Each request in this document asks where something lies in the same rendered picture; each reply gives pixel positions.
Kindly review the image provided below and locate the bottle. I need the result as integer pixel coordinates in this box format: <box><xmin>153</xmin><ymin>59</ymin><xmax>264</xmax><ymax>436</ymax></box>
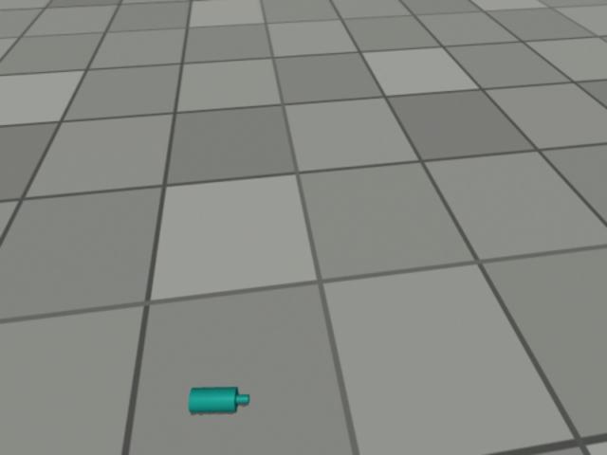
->
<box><xmin>189</xmin><ymin>387</ymin><xmax>249</xmax><ymax>412</ymax></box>

